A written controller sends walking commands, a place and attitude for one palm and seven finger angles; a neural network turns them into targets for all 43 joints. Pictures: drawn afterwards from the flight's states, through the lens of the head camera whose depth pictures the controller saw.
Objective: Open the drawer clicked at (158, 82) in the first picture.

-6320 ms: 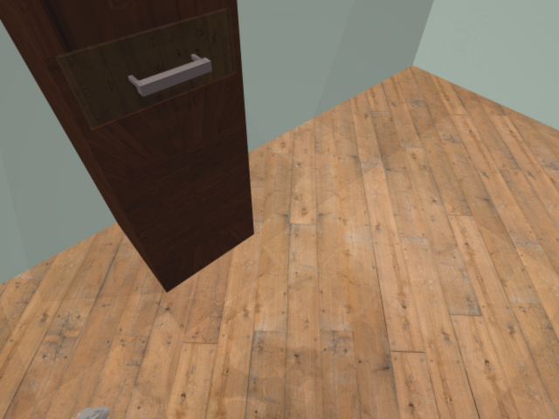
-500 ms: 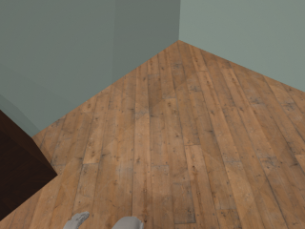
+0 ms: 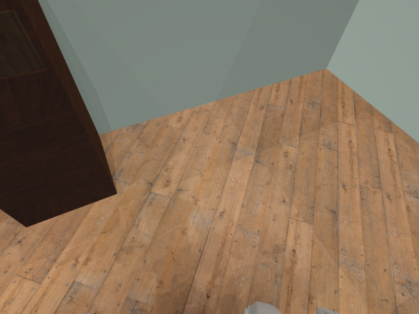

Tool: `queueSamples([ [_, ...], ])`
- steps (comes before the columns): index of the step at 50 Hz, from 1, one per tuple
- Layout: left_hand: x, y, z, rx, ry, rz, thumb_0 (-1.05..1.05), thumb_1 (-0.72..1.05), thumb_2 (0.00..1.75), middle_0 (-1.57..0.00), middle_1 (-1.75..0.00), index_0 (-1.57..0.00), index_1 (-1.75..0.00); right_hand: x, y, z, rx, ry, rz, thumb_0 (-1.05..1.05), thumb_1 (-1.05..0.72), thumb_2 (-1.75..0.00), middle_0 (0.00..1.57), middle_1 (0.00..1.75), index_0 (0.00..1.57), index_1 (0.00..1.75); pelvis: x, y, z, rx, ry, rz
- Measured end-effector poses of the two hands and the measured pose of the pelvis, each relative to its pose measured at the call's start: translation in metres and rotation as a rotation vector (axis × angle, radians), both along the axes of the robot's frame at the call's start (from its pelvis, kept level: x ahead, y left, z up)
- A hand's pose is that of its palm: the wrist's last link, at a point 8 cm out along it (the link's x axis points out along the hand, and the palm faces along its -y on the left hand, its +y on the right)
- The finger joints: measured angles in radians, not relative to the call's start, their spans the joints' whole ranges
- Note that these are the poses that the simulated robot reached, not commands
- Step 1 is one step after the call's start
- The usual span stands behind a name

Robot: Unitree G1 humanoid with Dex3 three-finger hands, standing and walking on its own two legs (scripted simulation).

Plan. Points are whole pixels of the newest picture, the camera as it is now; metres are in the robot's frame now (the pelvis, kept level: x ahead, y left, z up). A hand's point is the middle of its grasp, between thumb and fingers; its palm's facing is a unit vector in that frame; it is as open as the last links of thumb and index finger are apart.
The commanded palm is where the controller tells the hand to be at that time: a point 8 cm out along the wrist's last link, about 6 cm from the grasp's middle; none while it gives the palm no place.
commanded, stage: turn to face it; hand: left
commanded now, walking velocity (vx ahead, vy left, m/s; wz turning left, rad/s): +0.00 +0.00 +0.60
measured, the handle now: out of the picture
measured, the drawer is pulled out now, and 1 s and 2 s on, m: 0.00 0.00 0.00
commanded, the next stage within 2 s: take the last steps up to it in 0.68 s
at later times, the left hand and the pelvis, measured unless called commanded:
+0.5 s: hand out of the picture +0.01 +0.17 -0.15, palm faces +0.30 -0.92 -0.26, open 7.4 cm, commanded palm none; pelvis +0.00 -0.04 +0.00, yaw +18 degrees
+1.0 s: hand out of the picture -0.04 +0.20 -0.16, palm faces +0.44 -0.87 -0.24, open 7.4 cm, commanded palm none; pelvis +0.00 -0.01 +0.00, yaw +25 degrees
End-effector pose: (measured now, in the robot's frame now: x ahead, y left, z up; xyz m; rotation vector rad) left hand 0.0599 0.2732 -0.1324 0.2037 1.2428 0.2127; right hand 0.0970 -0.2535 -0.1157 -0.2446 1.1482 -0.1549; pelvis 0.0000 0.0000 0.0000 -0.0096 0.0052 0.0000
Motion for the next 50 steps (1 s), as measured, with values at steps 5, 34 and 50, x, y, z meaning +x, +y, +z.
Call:
queueSamples([
  [5, 0.015, -0.012, 0.011, 0.013, -0.074, 0.021, 0.01, 0.91, 0.9, -0.2, -0.3, -0.19, -0.3, 0.0, -0.001, -0.009, 0.036, 0.028, 0.025, 0.0, -0.9, -0.89, 0.2, 0.3, 0.21, 0.3, 0.001, -0.011, 0.001, 0.005, 0.003, 0.057],
  [34, -0.156, -0.034, -0.022, -0.05, 0.111, 0.415, 0.01, 0.91, 0.9, -0.21, -0.3, -0.2, -0.3, 0.082, 0.047, -0.007, -0.009, 0.002, 0.387, 0.0, -0.91, -0.89, 0.2, 0.3, 0.2, 0.3, -0.009, -0.008, -0.01, 0.017, -0.014, 0.37],
  [50, -0.126, -0.039, 0.006, -0.032, -0.009, 0.419, 0.01, 0.91, 0.9, -0.2, -0.3, -0.19, -0.3, 0.048, 0.058, -0.025, 0.078, 0.084, 0.386, 0.0, -0.91, -0.89, 0.2, 0.3, 0.21, 0.3, -0.001, -0.008, 0.0, 0.019, -0.017, 0.432],
])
